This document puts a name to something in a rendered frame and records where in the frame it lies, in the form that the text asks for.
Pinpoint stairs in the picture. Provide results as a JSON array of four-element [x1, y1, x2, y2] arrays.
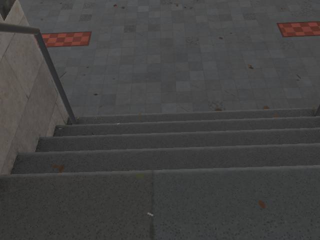
[[10, 107, 320, 174]]

